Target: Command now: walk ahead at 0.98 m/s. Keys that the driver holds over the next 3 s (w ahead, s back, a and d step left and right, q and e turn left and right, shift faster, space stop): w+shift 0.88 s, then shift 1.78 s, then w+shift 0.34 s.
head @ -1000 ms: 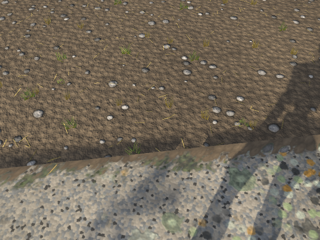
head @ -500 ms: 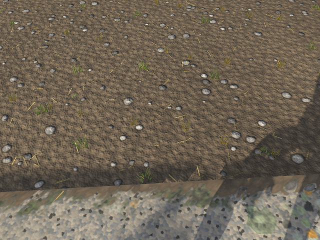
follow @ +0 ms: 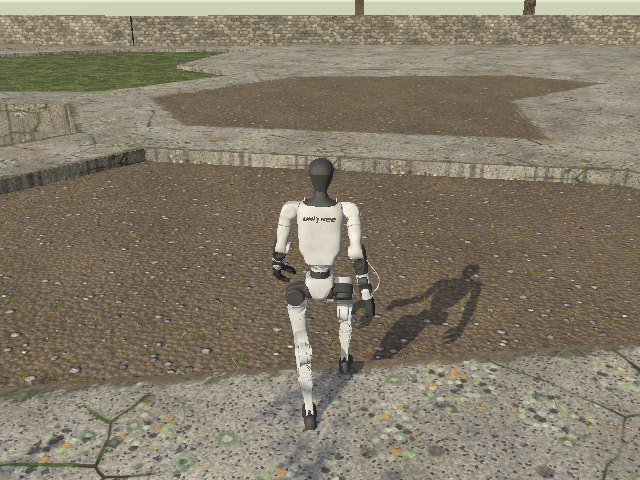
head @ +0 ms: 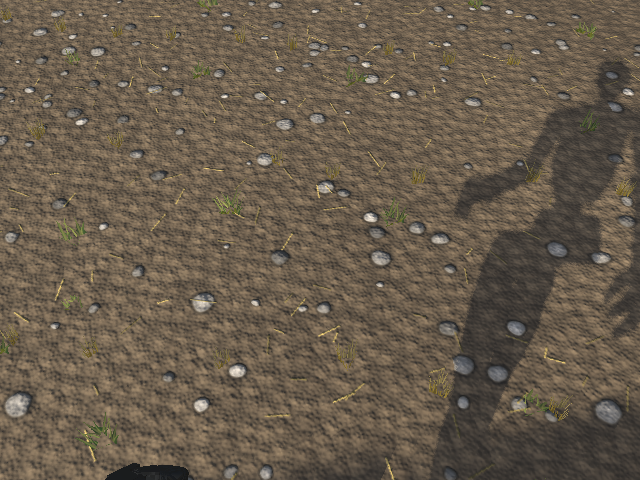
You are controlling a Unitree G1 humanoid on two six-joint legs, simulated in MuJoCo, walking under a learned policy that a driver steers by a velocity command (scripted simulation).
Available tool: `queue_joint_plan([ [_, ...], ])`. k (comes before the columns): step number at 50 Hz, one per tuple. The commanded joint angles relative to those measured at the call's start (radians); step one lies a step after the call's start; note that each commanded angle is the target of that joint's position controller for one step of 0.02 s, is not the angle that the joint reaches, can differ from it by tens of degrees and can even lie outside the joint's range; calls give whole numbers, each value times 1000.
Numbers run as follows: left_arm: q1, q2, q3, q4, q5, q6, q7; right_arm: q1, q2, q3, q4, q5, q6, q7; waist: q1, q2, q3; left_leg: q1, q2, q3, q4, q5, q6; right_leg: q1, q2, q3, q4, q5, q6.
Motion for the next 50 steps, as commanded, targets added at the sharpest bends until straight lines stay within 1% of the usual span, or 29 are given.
queue_joint_plan([
  [1, -92, 55, 1, -64, -15, -9, -6, -26, -166, -19, -54, 4, -24, -8, 47, 41, 146, -283, 241, -60, -170, 753, 37, 347, 96, -79, -150, 107, -10],
  [4, 391, 175, 61, 101, 5, -10, 26, -181, -236, -34, -102, -21, 2, -30, 282, 142, -126, -252, 282, 37, 420, 1456, -17, 787, 201, -69, 115, -67, -99],
  [5, 650, 230, 92, 168, 7, -3, 43, -298, -261, -40, -125, -27, 12, -35, 437, 128, -183, -420, 278, -2, 758, 1352, -12, 1035, 164, -8, 69, -173, -129],
  [6, 719, 283, 115, 183, 7, 7, 57, -332, -214, -46, -113, -27, 18, -41, 472, -21, -148, -524, 120, -9, 1255, 637, 2, 1065, 42, 155, -140, -365, -198],
  [7, 528, 213, 79, 139, 18, -7, 40, -104, -33, -4, -130, -20, 6, -45, 180, -212, -174, -767, 44, -177, 1443, -218, 45, 1139, -153, 389, -62, -94, -174],
  [8, 476, 196, 82, 119, 12, -10, 30, -78, -71, -7, -141, 15, -2, -44, 168, -174, -210, -902, 46, -220, 1476, -158, 38, 1133, -249, 669, -279, -188, -286],
  [10, 336, 143, 78, 118, -7, -25, 26, -229, -171, -42, -167, -24, 19, -27, 96, 31, 60, -861, 158, -233, 1220, 5, 17, 720, -215, 592, -463, -549, -255],
  [11, 292, 124, 69, 106, -4, -32, 27, -220, -161, -46, -163, -34, 36, -20, 56, 20, 98, -788, 190, -268, 1108, 4, -9, 571, -188, 527, -446, -504, -242],
  [14, 348, 164, 69, 150, -8, -60, 45, -338, -94, -28, -211, -65, 99, 11, 44, 2, 153, -727, 219, -190, 878, 81, -69, 381, -119, 362, -495, -471, -211],
  [15, 400, 216, 83, 179, 16, -73, 39, -319, -100, -35, -200, -69, 105, 18, 52, -8, 131, -758, 220, -168, 913, 205, -59, 441, -129, 341, -454, -347, -222],
  [16, 419, 156, 70, 202, 1, -96, 45, -467, -141, -53, -249, -51, 89, 17, 72, 48, 155, -881, 238, -237, 765, 378, -43, 512, -76, 305, -425, -398, -160],
  [18, 339, 168, 67, 184, -33, -116, 57, -521, -102, -31, -257, -50, 57, 56, 54, 24, 89, -532, 214, -96, 493, 821, -15, 307, 37, 135, -436, -558, -87],
  [21, 375, 163, 59, 185, -9, -93, 75, -518, -122, -34, -229, -23, 67, 77, 65, -19, 80, -429, 204, -61, 507, 912, 9, 331, 17, 77, -372, -563, -65],
  [25, 544, 169, 45, 225, 39, -47, 90, -623, -157, -36, -246, -65, 51, 44, 161, -1, 169, -611, 199, 14, 302, 702, -1, 709, -7, 75, -120, -256, -60],
  [26, 557, 170, 46, 238, 44, -35, 104, -515, -159, -36, -210, -87, 34, 31, 120, 66, 123, -497, 181, 30, 197, 722, -13, 743, 30, 56, 56, -188, -54],
  [28, 495, 185, 52, 256, 15, -1, 123, -107, -183, -56, -76, -94, 38, 4, -73, -2, -49, -159, 214, -23, 41, 864, 12, 749, 50, 47, 628, 34, -61],
  [29, 361, 174, 63, 214, -11, 3, 118, 49, -276, -88, -25, -85, 43, 10, -177, 122, -91, 68, 306, -127, 31, 888, 79, 511, 163, 36, 1133, -490, -32],
  [30, 334, 69, 41, 143, -34, -22, 104, 120, -357, -89, -2, -88, 38, 21, -120, 263, -98, 347, 371, -113, 489, 1403, 11, 65, 240, 147, 1336, -1005, -46],
  [31, 429, 93, 31, 115, -81, -51, 109, 127, -335, -82, -16, -80, 21, 24, -68, 329, -239, 653, 481, -287, 596, 1436, 45, -235, 187, 249, 1177, -842, -63],
  [33, 293, 131, 31, 114, -18, -55, 108, 16, -275, -85, -24, -62, 16, -3, -58, 182, -251, 452, 523, -474, 338, 447, 122, -348, 88, 206, 970, -553, -63],
  [35, 179, 100, 27, 92, 50, -22, 64, -111, -170, -41, -28, -48, -4, -22, 54, 47, -58, -81, 518, -553, 186, 321, 173, -152, 2, 172, 736, -470, 18],
  [37, 69, 61, 6, 37, 40, 9, 21, -182, -132, -24, -31, -42, -21, -22, 116, 51, 109, -460, 428, -410, 50, 350, 151, 43, -51, 152, 425, -384, 71],
  [41, 24, 55, -16, 33, -4, -2, 8, -199, -172, -35, -52, -8, -18, -9, 115, 86, 87, -527, 288, -160, -78, 537, 114, 401, 23, -3, 72, -144, 37],
  [44, -20, 95, -1, 16, 1, -15, 27, -101, -187, -32, -13, -4, -14, 5, 106, 16, 104, -229, 300, -104, 59, 980, 92, 412, 105, -74, -114, -182, -35],
  [46, 338, 136, 27, 129, 20, -30, 36, -103, -217, -37, -4, -24, 11, -9, 261, 54, -85, -185, 262, -55, 493, 1121, 44, 745, 168, -68, -196, -131, -76],
  [47, 492, 208, 51, 167, 38, -35, 44, -101, -192, -31, -16, -17, 20, -13, 309, 39, -178, -323, 195, -19, 828, 812, 18, 945, 20, 85, -206, -131, -103],
  [48, 497, 297, 70, 161, 63, -34, 40, 88, -19, 0, -26, 30, 28, -10, 174, -240, -344, -629, 25, -42, 1332, -225, -31, 1210, -349, 615, -218, 153, -255],
  [49, 474, 252, 72, 154, 3, -21, 33, 0, -145, -25, -51, 14, 25, -29, 211, -74, -367, -724, 38, -163, 1364, -172, -5, 1188, -306, 695, -302, 185, -249],
  [50, 358, 205, 58, 151, -5, -28, 41, -115, -137, -27, -88, 13, 23, -36, 157, -67, -160, -792, 93, -158, 1300, -88, -8, 1031, -272, 512, -329, 293, -217],
])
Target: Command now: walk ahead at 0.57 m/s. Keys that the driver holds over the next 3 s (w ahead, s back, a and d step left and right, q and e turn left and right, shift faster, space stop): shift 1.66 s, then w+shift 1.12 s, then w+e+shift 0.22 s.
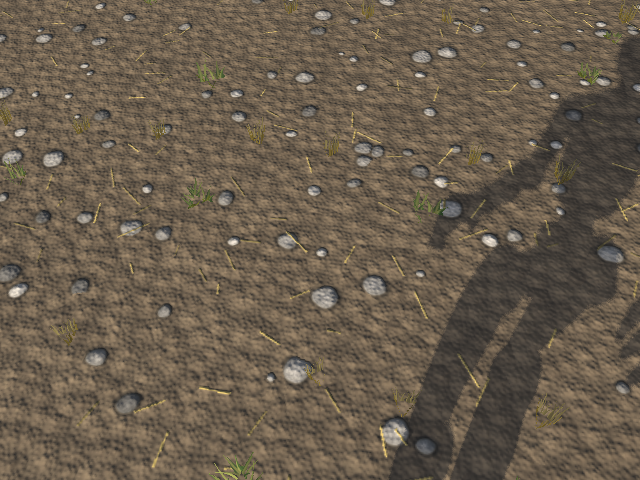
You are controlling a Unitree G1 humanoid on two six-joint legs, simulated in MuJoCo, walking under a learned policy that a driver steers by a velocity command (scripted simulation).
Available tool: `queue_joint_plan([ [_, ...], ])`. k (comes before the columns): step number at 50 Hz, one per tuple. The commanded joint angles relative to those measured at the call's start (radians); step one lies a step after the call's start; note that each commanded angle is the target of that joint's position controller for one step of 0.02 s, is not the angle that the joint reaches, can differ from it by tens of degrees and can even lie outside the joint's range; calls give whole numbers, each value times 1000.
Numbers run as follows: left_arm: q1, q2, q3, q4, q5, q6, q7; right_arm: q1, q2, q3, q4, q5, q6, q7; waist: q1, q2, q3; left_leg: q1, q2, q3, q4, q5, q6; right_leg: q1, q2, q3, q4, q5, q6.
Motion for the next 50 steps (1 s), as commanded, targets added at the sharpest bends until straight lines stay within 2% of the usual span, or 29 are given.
queue_joint_plan([
  [1, 208, 113, 41, 24, -75, -16, -8, -95, -94, -13, -120, 37, -27, -16, 148, -92, -171, -562, 57, -131, 276, 26, -10, 629, -333, 465, -275, 676, -203],
  [2, 156, 76, 29, 30, -72, -26, -11, -129, -111, -24, -123, 41, -24, -17, 102, -58, -132, -548, 86, -113, 215, 53, -15, 536, -291, 369, -308, 663, -181],
  [3, 156, 57, 21, 48, -52, -35, -12, -121, -102, -28, -124, 34, -17, -12, 61, -49, -104, -481, 110, -104, 163, 85, -13, 439, -268, 312, -338, 728, -160],
  [4, 165, 52, 19, 65, -45, -39, -11, -106, -80, -28, -125, 28, -9, -10, 36, -50, -108, -459, 118, -92, 102, 112, -20, 418, -256, 289, -361, 759, -154],
  [6, 164, 79, 19, 90, -43, -35, 0, -120, -54, -28, -131, 13, 4, -9, 0, -24, -90, -437, 124, -72, -44, 150, -42, 348, -236, 226, -395, 817, -138],
  [9, 134, 135, 31, 98, -48, -15, 33, -263, -28, -12, -175, 1, 4, -3, 13, -59, -83, -353, 91, 6, -388, 371, -68, 263, -140, 78, -411, 844, -92],
  [11, 207, 152, 34, 129, -53, -4, 49, -364, -44, -12, -193, -2, 2, 5, 61, -74, -116, -303, 55, 29, -532, 550, -73, 303, -123, 63, -402, 765, -67],
  [13, 229, 159, 36, 151, -55, 1, 51, -405, -68, -13, -201, -5, 4, 13, 72, -86, -118, -281, 52, 11, -607, 611, -61, 343, -144, 86, -383, 677, -59],
  [15, 209, 156, 37, 162, -59, 8, 49, -413, -106, -20, -200, -16, 1, 19, 54, -89, -111, -266, 60, -11, -648, 591, -32, 376, -173, 113, -329, 624, -50],
  [17, 176, 155, 38, 164, -62, 16, 49, -318, -147, -37, -157, -33, -6, 18, -6, -69, -142, -155, 39, 1, -722, 637, 6, 396, -153, 114, -188, 627, -17],
  [18, 205, 156, 39, 165, -51, 16, 47, -276, -192, -50, -139, -42, -8, 11, -10, -13, -176, -51, 78, -26, -730, 939, 30, 371, -93, 89, -67, 539, 23],
  [19, 288, 106, 24, 174, -33, 12, 42, -243, -234, -51, -139, -63, -5, 3, 21, 110, -276, 192, 237, -168, -629, 1409, 130, 195, -15, 64, 144, 188, 74],
  [20, 425, 19, -6, 219, -47, 21, 31, -200, -160, -25, -125, -72, 4, 5, 33, 273, -439, 358, 443, -382, -628, 1563, 320, 62, 42, 125, 415, -448, 126],
  [21, 390, 99, 13, 228, -61, 36, 23, -209, -110, -8, -127, -43, 9, 16, 16, 175, -449, 299, 426, -413, -666, 1358, 317, 41, 18, 218, 499, -555, 136],
  [22, 301, 141, 26, 199, -67, 52, 26, -287, -122, -7, -140, -23, 13, 19, 27, 101, -352, 185, 389, -369, -707, 1129, 275, 0, -13, 221, 513, -524, 142],
  [23, 247, 138, 32, 190, -63, 72, 39, -351, -127, -4, -151, -21, 17, 15, 47, 38, -272, 60, 363, -348, -755, 903, 241, -9, -39, 200, 481, -474, 150],
  [24, 218, 134, 36, 184, -56, 93, 53, -408, -129, -2, -163, -23, 24, 9, 68, 19, -210, -75, 338, -324, -810, 718, 207, 27, -58, 189, 412, -428, 158],
  [26, 217, 98, 32, 183, -52, 117, 73, -455, -162, -13, -173, -41, 46, -2, 90, 99, -164, -231, 269, -265, -878, 484, 157, 135, -46, 144, 242, -362, 164],
  [27, 225, 86, 30, 191, -50, 121, 79, -446, -159, -14, -172, -46, 52, -8, 88, 118, -177, -244, 252, -246, -888, 433, 152, 174, -38, 133, 187, -332, 163],
  [29, 228, 79, 30, 203, -49, 126, 82, -427, -150, -13, -166, -39, 57, -19, 85, 119, -207, -247, 244, -236, -905, 296, 142, 235, -33, 125, 84, -225, 150],
  [31, 230, 75, 31, 213, -42, 127, 78, -433, -149, -13, -160, -23, 65, -28, 100, 119, -194, -285, 223, -218, -914, 111, 110, 307, -23, 104, -49, -92, 128],
  [33, 214, 87, 33, 211, -20, 129, 71, -394, -130, -8, -138, -14, 69, -30, 98, 101, -151, -335, 187, -199, -921, -82, 39, 352, -33, 106, -155, -46, 93],
  [34, 203, 112, 34, 200, -11, 128, 71, -375, -125, -8, -130, -18, 68, -29, 84, 65, -109, -355, 164, -179, -892, -104, 2, 334, -85, 155, -210, -84, 65],
  [35, 188, 162, 46, 206, -22, 123, 70, -366, -130, -16, -137, -18, 71, -31, 49, -40, -54, -297, 99, -94, -865, -42, -26, 180, -88, 172, -240, -271, 37],
  [36, 172, 129, 39, 204, -27, 110, 68, -376, -129, -16, -131, -27, 71, -34, 52, -62, -38, -203, 83, -69, -807, 49, -40, 92, -88, 186, -292, -346, 37],
  [37, 158, 108, 33, 206, -25, 97, 69, -363, -115, -16, -126, -26, 69, -35, 36, -91, -46, -140, 77, -57, -770, 130, -38, 59, -94, 192, -323, -349, 50],
  [38, 143, 109, 33, 206, -27, 86, 69, -343, -102, -15, -112, -26, 69, -36, 23, -107, -47, -101, 76, -49, -746, 186, -32, 45, -92, 192, -334, -321, 64],
  [41, 162, 99, 30, 208, -34, 68, 68, -322, -115, -20, -88, -26, 70, -34, 30, -62, -45, -98, 82, -48, -733, 247, -15, 79, -84, 182, -318, -245, 75],
  [50, 243, 88, 26, 224, -42, 69, 68, -316, -109, -19, -45, -16, 73, -30, 53, -1, -87, -73, 90, -52, -693, 435, -10, 176, -58, 146, -245, -32, 73],
])
Over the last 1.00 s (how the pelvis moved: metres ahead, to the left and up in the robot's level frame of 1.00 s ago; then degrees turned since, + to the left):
0.96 0.05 -0.20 0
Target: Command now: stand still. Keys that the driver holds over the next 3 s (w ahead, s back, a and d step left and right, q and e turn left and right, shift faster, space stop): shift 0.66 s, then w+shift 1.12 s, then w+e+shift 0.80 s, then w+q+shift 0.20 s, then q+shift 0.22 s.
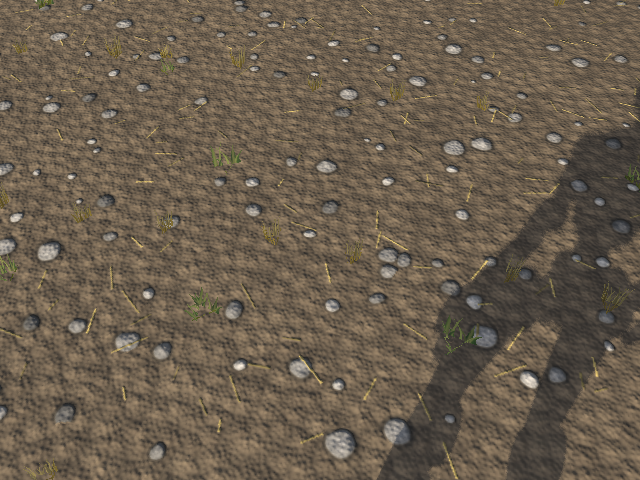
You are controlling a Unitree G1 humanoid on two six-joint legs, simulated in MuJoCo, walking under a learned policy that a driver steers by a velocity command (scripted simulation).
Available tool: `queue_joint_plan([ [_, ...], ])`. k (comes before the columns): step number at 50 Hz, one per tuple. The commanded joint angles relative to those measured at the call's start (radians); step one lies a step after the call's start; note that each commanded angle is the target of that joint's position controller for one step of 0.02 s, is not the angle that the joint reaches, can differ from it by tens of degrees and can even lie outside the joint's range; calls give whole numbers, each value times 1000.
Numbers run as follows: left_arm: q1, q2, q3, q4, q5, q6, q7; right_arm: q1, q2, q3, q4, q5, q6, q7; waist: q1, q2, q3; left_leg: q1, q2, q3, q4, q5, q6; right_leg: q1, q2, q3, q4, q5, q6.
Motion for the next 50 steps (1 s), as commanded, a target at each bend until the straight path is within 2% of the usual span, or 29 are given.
queue_joint_plan([
  [1, 44, 110, 17, -25, -2, -5, 2, -11, -88, -14, -30, 4, -7, -3, 4, -4, -46, 151, 43, -44, -29, 149, 52, -99, -44, 37, -113, 134, -35],
  [15, 74, 84, 14, -19, 0, 5, 4, -24, -84, -18, 11, 7, 11, -12, 0, -13, -19, 162, 46, -48, -18, 163, 48, -82, -31, 20, -115, 157, -31],
  [33, 128, 63, 11, -8, 1, 4, 9, -18, -69, -17, 51, 7, 13, -15, -4, -6, 12, 152, 43, -49, -42, 85, 39, -89, -23, 12, -142, 78, -27],
  [34, 170, 68, 16, 10, -4, 7, 10, 18, -65, -18, 70, 11, 14, -15, 1, -19, -28, 155, 12, -17, -24, -167, 44, -72, -14, 7, -155, -135, -45],
  [35, 177, 103, 28, 2, -14, 9, 12, 31, -86, -28, 72, 23, 12, -14, 4, -46, 11, 84, -14, 5, 11, -444, 51, -92, -31, 47, -169, -381, -83],
  [36, 214, 131, 38, -6, -23, 3, 12, -19, -102, -33, 45, 28, -1, -9, 33, -58, 76, -48, -5, -9, 44, -564, 56, -90, -92, 141, -225, -569, -131],
  [37, 267, 173, 51, -2, -31, -14, 12, -117, -78, -27, -8, 41, -26, 0, 73, -126, 134, -198, 1, 16, 128, -467, 43, -18, -211, 306, -338, -645, -194],
  [38, 224, 213, 68, -14, -38, -35, 13, -179, -41, -17, -43, 53, -53, 13, 66, -216, 186, -294, 21, 47, 270, -229, 41, 29, -349, 472, -430, -575, -249],
  [39, 223, 193, 68, -22, -23, -51, 12, -204, -70, -27, -54, 45, -70, 21, 72, -176, 186, -398, 72, -6, 381, -227, 52, 87, -398, 522, -448, -473, -266],
  [40, 207, 159, 61, -36, -16, -66, 7, -190, -70, -32, -58, 45, -83, 28, 52, -138, 169, -472, 100, -28, 457, -223, 60, 150, -391, 499, -430, -398, -253],
  [41, 185, 142, 58, -53, -20, -73, 0, -163, -62, -31, -56, 46, -92, 32, 36, -121, 141, -490, 118, -32, 458, -211, 65, 181, -364, 444, -413, -346, -230],
  [42, 168, 143, 58, -66, -32, -73, -6, -151, -53, -27, -60, 49, -102, 37, 26, -130, 129, -433, 129, -25, 357, -196, 65, 162, -336, 371, -412, -294, -200],
  [43, 159, 143, 60, -76, -37, -73, -8, -154, -52, -28, -60, 45, -109, 40, 27, -132, 110, -325, 111, 11, 266, -178, 57, 117, -286, 289, -410, -242, -174],
  [44, 153, 156, 63, -83, -36, -70, -10, -144, -41, -27, -56, 44, -112, 44, 20, -146, 99, -208, 79, 59, 210, -169, 45, 49, -246, 226, -401, -214, -164],
  [45, 159, 170, 68, -72, 53, -59, -23, -111, -32, -25, -81, -48, -73, 78, 4, -172, 82, -69, 22, 129, 140, -209, 33, -16, -190, 170, -410, -258, -179],
  [46, 140, 173, 74, -74, 56, -54, -27, -44, -31, -31, -70, -48, -53, 85, -26, -175, 94, 71, -3, 181, 100, -155, 26, -103, -184, 138, -373, -269, -187],
  [47, 118, 183, 78, -81, 41, -53, -31, 56, -40, -39, -48, -36, -45, 80, -72, -134, 79, 224, -31, 213, 56, -109, 24, -180, -171, 109, -300, -226, -190],
  [48, 102, 185, 76, -87, 37, -59, -35, 214, -76, -56, -3, -30, -48, 68, -145, -58, 27, 413, -54, 210, 33, -140, 28, -252, -136, 64, -112, -55, -184],
  [49, 50, 163, 70, -105, 41, -68, -38, 428, -153, -81, 47, -43, -66, 51, -261, 123, -63, 609, 90, 2, -51, -315, 49, -384, -57, -38, 296, 94, -158],
  [50, -19, 30, 41, -195, 31, -83, -45, 533, -249, -83, 65, -57, -81, 42, -248, 426, -109, 637, 359, -587, -325, -784, 113, -640, 73, 1, 655, -225, -126],
])
Over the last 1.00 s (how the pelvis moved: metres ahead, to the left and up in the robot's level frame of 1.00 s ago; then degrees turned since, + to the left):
0.31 0.00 0.02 0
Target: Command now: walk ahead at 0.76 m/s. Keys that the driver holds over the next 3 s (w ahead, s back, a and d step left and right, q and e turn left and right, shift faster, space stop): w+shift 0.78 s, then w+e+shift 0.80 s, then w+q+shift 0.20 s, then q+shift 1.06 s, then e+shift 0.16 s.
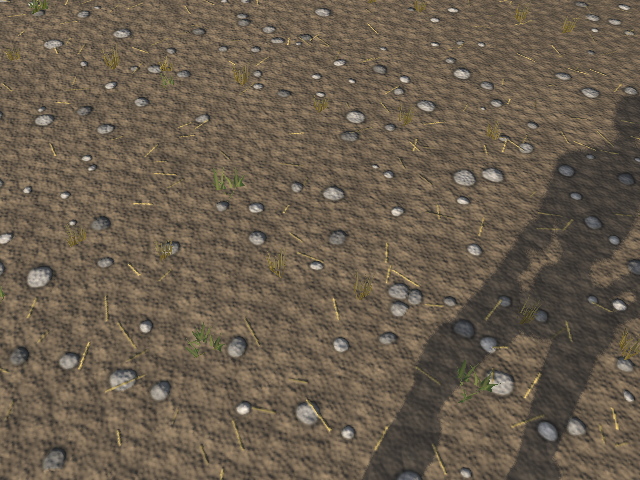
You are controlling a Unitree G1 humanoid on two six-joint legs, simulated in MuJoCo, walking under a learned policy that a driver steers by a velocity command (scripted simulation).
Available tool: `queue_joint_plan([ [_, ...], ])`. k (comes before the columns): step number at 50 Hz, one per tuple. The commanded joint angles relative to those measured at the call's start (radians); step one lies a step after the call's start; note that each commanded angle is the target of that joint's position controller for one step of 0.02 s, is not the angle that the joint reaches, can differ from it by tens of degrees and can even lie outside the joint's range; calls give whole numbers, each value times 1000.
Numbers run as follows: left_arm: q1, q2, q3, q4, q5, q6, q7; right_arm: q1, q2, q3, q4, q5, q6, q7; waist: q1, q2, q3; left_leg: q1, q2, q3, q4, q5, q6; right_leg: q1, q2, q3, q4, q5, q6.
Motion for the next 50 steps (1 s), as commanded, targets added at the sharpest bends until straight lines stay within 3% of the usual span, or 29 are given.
queue_joint_plan([
  [1, -272, 11, -7, -216, -3, -39, -23, 382, -176, -25, 81, -22, 4, -23, -152, 301, 26, 497, 370, -888, -495, -761, 142, -817, 103, 104, 663, 58, -80],
  [2, -288, 38, -4, -229, -10, -39, -37, 252, -154, -19, 35, -13, 2, -21, -86, 167, 86, 417, 377, -769, -453, -663, 148, -853, 14, 68, 687, 195, -84],
  [3, -256, 54, -2, -211, -3, -38, -48, 207, -123, -12, 19, 0, -6, -15, -53, 79, 74, 342, 319, -621, -447, -506, 138, -771, -33, 47, 635, 275, -68],
  [5, -206, 40, -3, -197, 24, -14, -61, 187, -75, 7, 15, 8, -21, -20, -1, 108, 66, 247, 231, -453, -493, -368, 116, -667, -63, 20, 566, 302, -24],
  [8, -300, 38, -10, -242, 11, 20, -70, 278, -59, 16, 42, 13, -38, -27, -9, 100, 136, 249, 187, -336, -537, -195, 135, -749, -62, -28, 513, 384, 13],
  [11, -462, 44, -17, -311, 4, 25, -69, 338, -58, 20, 42, 20, -48, -25, -37, 74, 176, 260, 163, -239, -583, -11, 155, -755, -43, -72, 314, 453, 33],
  [16, -596, 29, -36, -376, -11, 24, -70, 379, -78, 21, 48, 32, -58, -35, -48, 84, 202, 365, 178, -110, -664, 374, 148, -572, 8, -151, -6, 538, -25],
  [19, -536, 63, -26, -372, -9, 19, -47, 390, -129, 14, 55, 19, -48, -39, -1, 154, 99, 514, 199, -44, -443, 1073, 123, -399, 116, -209, -59, 411, -85],
  [21, -225, 132, 4, -290, -11, 13, -25, 370, -187, -5, 58, -4, -19, -56, 146, 211, -75, 509, 217, -30, -40, 1283, 103, -93, 177, -187, -67, 275, -122],
  [22, -1, 178, 26, -221, -3, 9, -11, 323, -186, -9, 40, -3, -10, -57, 252, 181, -171, 337, 172, -19, 271, 1098, 93, 187, 126, -128, -109, 257, -141],
  [23, 98, 277, 53, -197, 32, 4, 2, 378, -43, 20, -6, 28, -13, -30, 188, -38, -297, -52, 46, -39, 674, 439, 77, 509, -147, 258, -142, -152, -198],
  [24, 71, 282, 58, -188, 20, 3, -16, 399, -18, 23, -29, 51, -41, -13, 123, -182, -382, -284, -97, -194, 884, -159, 86, 569, -287, 792, -383, -386, -237],
  [25, -46, 235, 52, -187, 12, -1, -26, 275, -75, 10, -67, 51, -46, -21, 91, -101, -201, -401, -25, -230, 929, -58, 112, 447, -240, 720, -443, -332, -207],
  [26, -97, 157, 34, -185, 5, -12, -28, 206, -82, 12, -86, 45, -50, -22, 73, 23, -83, -402, 26, -205, 887, 30, 112, 279, -227, 546, -439, -163, -198],
  [27, -128, 111, 22, -177, 7, -21, -27, 189, -61, 18, -89, 34, -46, -18, 34, 81, -27, -351, 63, -204, 819, 54, 108, 139, -191, 437, -460, -50, -175],
  [29, -138, 54, -2, -147, -1, -33, -18, 218, -12, 31, -98, -1, -13, 2, -48, 33, 22, -264, 104, -208, 739, 56, 80, -55, -126, 296, -509, -4, -141],
  [31, -101, 62, -5, -127, -19, -49, -15, 148, -4, 39, -133, -8, 12, 17, -60, 19, 98, -328, 135, -184, 682, 72, 50, -121, -100, 224, -569, 35, -144],
  [34, -32, 88, -6, -121, -25, -62, -22, -43, -35, 48, -212, -9, 18, 22, -22, 34, 181, -422, 144, -102, 470, 226, 21, -132, -41, 95, -642, 241, -144],
  [36, 1, 84, -11, -121, -35, -71, -26, -129, -27, 60, -245, -1, 9, 30, -1, 39, 195, -330, 119, -52, 252, 369, 20, -150, 0, 12, -654, 438, -121],
  [39, 73, 113, -13, -98, -47, -78, -16, -209, -30, 69, -261, 22, 9, 34, 38, 42, 158, -212, 37, 31, 74, 497, 53, 6, -5, -40, -721, 763, -90],
  [40, 97, 131, -15, -94, -46, -79, -11, -236, -30, 74, -285, 19, 3, 31, 35, 8, 182, -209, 40, 15, 4, 497, 64, 60, -39, -33, -675, 921, -84],
  [42, 92, 174, -11, -88, -33, -69, -1, -215, -75, 61, -293, 9, -3, 11, 1, -19, 118, -144, -29, 18, -44, 394, 81, 222, -69, -22, -548, 1293, -81],
  [44, 55, 238, 3, -91, -3, -43, 16, 26, -162, 26, -241, 15, -3, -17, -128, -69, -48, 96, -75, -38, -39, 218, 99, 283, -101, 16, -241, 1449, -80],
  [45, 10, 252, 9, -100, 2, -29, 21, 246, -192, 7, -176, 14, -3, -34, -236, -56, -150, 318, -50, -53, -79, 187, 101, 201, -74, 6, 29, 1310, -79],
  [46, 16, 166, -7, -128, 8, -30, 17, 412, -273, -18, -148, -10, -1, -56, -265, 18, -276, 572, 150, -249, -6, -95, 102, -22, -16, -1, 367, 964, -90],
  [47, 200, -33, -46, -162, -59, -34, -7, 361, -331, -35, -153, -54, -7, -46, -81, 347, -396, 830, 446, -793, -166, -402, 202, -437, 140, 26, 744, 18, -60],
  [48, 84, 100, -24, -169, -65, -36, 4, 295, -233, -30, -164, -28, -4, -25, -120, 207, -340, 729, 399, -899, -329, -546, 169, -522, 102, 72, 787, 102, -92],
  [49, -37, 121, -15, -194, -63, -32, 4, 194, -157, -13, -165, -22, -14, -22, -93, 130, -140, 544, 361, -684, -349, -422, 138, -557, 46, 59, 738, 229, -88],
  [50, -73, 106, -18, -200, -52, -25, -2, 162, -116, -7, -156, -21, -22, -18, -71, 50, -64, 414, 334, -552, -368, -246, 121, -529, 13, 54, 696, 266, -86],
])
Over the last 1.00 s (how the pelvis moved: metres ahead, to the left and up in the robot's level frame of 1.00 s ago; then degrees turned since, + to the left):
0.10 0.05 -0.01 0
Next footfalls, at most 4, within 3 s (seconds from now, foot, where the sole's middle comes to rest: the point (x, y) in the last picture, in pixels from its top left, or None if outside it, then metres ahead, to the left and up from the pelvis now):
0.44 right None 0.51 -0.07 -0.76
0.92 left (287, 295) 0.97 0.10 -0.76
1.38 right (369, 192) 1.36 -0.13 -0.76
1.82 left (403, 103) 1.81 -0.27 -0.76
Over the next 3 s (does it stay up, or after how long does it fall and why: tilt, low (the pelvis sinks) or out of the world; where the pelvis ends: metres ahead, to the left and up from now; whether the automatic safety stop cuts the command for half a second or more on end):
stays up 1.92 -0.36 0.01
